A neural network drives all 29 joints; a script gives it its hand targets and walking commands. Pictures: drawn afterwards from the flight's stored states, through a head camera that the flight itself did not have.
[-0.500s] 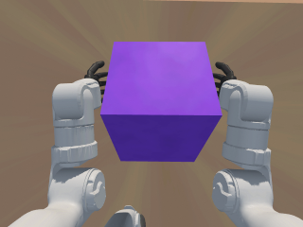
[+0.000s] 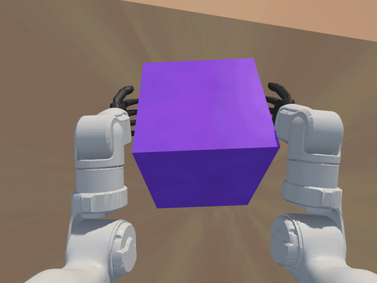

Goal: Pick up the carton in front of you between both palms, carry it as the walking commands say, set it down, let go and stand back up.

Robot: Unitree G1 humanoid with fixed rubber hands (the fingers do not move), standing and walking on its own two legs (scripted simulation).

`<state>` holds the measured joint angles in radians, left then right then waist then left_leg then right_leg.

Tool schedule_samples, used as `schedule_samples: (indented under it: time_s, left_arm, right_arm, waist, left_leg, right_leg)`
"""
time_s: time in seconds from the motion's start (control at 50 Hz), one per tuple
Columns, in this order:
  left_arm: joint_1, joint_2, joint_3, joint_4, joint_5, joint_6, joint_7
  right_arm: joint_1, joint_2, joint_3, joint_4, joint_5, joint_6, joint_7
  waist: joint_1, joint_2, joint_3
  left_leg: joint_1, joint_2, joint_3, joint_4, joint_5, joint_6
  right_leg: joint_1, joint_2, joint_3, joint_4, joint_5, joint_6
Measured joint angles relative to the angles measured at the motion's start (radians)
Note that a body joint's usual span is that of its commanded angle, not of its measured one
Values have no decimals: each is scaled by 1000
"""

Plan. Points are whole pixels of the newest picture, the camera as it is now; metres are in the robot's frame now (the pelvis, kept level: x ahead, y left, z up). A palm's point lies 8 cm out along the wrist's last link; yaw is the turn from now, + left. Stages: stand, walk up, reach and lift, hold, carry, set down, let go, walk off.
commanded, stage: carry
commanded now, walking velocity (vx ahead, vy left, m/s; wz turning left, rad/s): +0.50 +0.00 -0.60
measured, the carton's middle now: (200, 140) +0.39 +0.00 +0.09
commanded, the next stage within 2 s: none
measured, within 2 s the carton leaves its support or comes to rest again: neither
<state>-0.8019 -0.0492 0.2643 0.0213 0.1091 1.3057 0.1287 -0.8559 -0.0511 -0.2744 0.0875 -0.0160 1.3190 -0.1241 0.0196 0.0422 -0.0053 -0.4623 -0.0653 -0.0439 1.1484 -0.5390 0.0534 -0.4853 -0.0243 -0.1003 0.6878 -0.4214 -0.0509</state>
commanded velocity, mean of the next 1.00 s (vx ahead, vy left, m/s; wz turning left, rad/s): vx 0.50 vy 0.00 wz -0.60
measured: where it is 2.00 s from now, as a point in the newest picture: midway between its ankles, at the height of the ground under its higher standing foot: (253, 117)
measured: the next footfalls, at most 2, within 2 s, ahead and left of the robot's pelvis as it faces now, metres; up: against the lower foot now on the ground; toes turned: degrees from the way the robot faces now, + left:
left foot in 0.24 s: +0.29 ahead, +0.10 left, +0.02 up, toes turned +4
right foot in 0.66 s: +0.60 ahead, -0.09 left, +0.07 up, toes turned -20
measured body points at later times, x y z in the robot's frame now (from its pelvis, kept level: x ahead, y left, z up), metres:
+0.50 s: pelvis +0.30 +0.03 +0.04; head +0.34 +0.05 +0.49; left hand +0.72 +0.11 +0.20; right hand +0.65 -0.19 +0.20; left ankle +0.24 +0.10 -0.70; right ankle +0.34 -0.10 -0.57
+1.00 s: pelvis +0.62 -0.03 +0.08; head +0.68 -0.05 +0.53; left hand +1.06 +0.00 +0.25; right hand +0.97 -0.29 +0.24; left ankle +0.80 +0.06 -0.58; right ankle +0.56 -0.07 -0.65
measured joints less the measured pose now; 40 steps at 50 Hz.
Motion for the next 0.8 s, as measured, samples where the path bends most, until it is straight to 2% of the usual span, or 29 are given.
schedule_samples:
  time_s: [0.04, 0.08, 0.14, 0.2, 0.24, 0.26, 0.32, 0.38, 0.44, 0.5, 0.56, 0.6, 0.64, 0.66, 0.68, 0.7, 0.74, 0.76, 0.8]
  left_arm:
    - [14, 13, -6, 3, -24, 15, 8]
    - [10, 28, -3, 3, -49, 25, 16]
    - [-23, 50, 9, 22, -75, 26, 21]
    - [-66, 73, 15, 84, -93, 14, 20]
    - [-89, 98, 19, 135, -105, 5, 15]
    - [-92, 113, 20, 158, -110, -5, 9]
    - [-79, 124, 8, 214, -112, -16, -1]
    - [-76, 108, -16, 207, -92, 5, 0]
    - [-83, 92, -22, 149, -70, 28, 8]
    - [-96, 78, -6, 89, -50, 47, 10]
    - [-110, 66, 16, 67, -27, 60, 10]
    - [-117, 61, 26, 76, -16, 62, 9]
    - [-114, 56, 25, 104, -9, 55, 8]
    - [-107, 50, 18, 121, -5, 48, 8]
    - [-99, 43, 9, 130, -2, 39, 8]
    - [-95, 40, -4, 135, -1, 30, 8]
    - [-80, 45, -26, 130, -16, 18, 11]
    - [-69, 50, -34, 118, -31, 17, 15]
    - [-54, 62, -43, 88, -66, 19, 26]
  right_arm:
    - [-8, 9, -2, 16, -16, 16, 2]
    - [-19, 20, -5, 16, -33, 26, 3]
    - [-43, 39, -21, 7, -62, 33, 4]
    - [-64, 53, -42, 26, -92, 30, 6]
    - [-81, 64, -46, 66, -112, 17, 8]
    - [-83, 75, -42, 86, -124, 2, 8]
    - [-36, 86, -26, 106, -133, -9, 9]
    - [20, 69, -8, 60, -95, 9, 3]
    - [33, 58, -6, 3, -58, 20, -11]
    - [23, 53, -12, -34, -30, 20, -21]
    - [8, 53, -20, -31, -21, 15, -22]
    - [-1, 52, -26, -11, -20, 11, -22]
    - [3, 51, -33, 14, -23, 6, -18]
    - [14, 48, -36, 22, -26, 5, -13]
    - [19, 40, -37, 26, -28, 5, -7]
    - [24, 34, -41, 26, -29, 2, -2]
    - [29, 33, -43, 16, -34, 0, 3]
    - [32, 38, -45, 4, -41, 4, 3]
    - [29, 54, -55, -29, -59, 16, 3]
  waist:
    - [38, -13, -4]
    - [74, -29, -3]
    - [120, -52, -8]
    - [139, -69, -30]
    - [124, -77, -44]
    - [105, -85, -43]
    - [43, -72, -37]
    - [-14, -64, -17]
    - [-62, -59, 10]
    - [-95, -59, 21]
    - [-114, -56, 13]
    - [-112, -49, 3]
    - [-87, -45, -1]
    - [-65, -46, 0]
    - [-36, -24, 11]
    - [-6, -19, 19]
    - [47, -27, 42]
    - [70, -34, 54]
    - [103, -48, 75]
  left_leg:
    - [-75, 10, 31, 82, 45, -3]
    - [-131, 20, 48, 47, 57, -7]
    - [-172, 34, 69, -161, 59, -18]
    - [-134, 33, 108, -445, 145, -18]
    - [-62, 29, 150, -565, 241, -14]
    - [-51, 28, 163, -531, 242, -21]
    - [21, 46, 171, -512, 148, -32]
    - [115, 69, 177, -590, 131, -45]
    - [199, 88, 198, -651, 105, -41]
    - [280, 99, 227, -696, 65, -47]
    - [368, 107, 257, -748, 22, -64]
    - [428, 115, 278, -770, -10, -76]
    - [461, 138, 303, -699, -39, -86]
    - [453, 156, 310, -590, -41, -92]
    - [418, 189, 284, -433, 13, -85]
    - [343, 183, 211, -223, 30, -89]
    - [170, 125, 76, 164, 70, -81]
    - [93, 104, 40, 283, 82, -73]
    - [-50, 91, 5, 371, 96, -62]
  right_leg:
    - [72, -13, -6, -68, -3, 9]
    - [139, -26, -8, -133, -9, 6]
    - [222, -41, -3, -207, -26, 9]
    - [289, -54, 7, -223, -77, 28]
    - [303, -66, 24, -130, -144, 36]
    - [275, -72, 41, -12, -162, 38]
    - [114, -27, 85, 419, -138, 28]
    - [-52, -6, 69, 606, -64, 13]
    - [-199, -3, 56, 647, -26, 0]
    - [-317, -8, 35, 620, -1, -14]
    - [-365, -8, -12, 466, 36, -33]
    - [-340, 7, -61, 300, 75, -54]
    - [-259, 47, -116, 152, 78, -80]
    - [-189, 72, -135, 68, 115, -97]
    - [-152, 99, -142, 59, 131, -111]
    - [-140, 115, -136, 81, 101, -120]
    - [-100, 141, -105, 79, 43, -128]
    - [-71, 153, -87, 55, 32, -126]
    - [-13, 164, -51, -6, 34, -110]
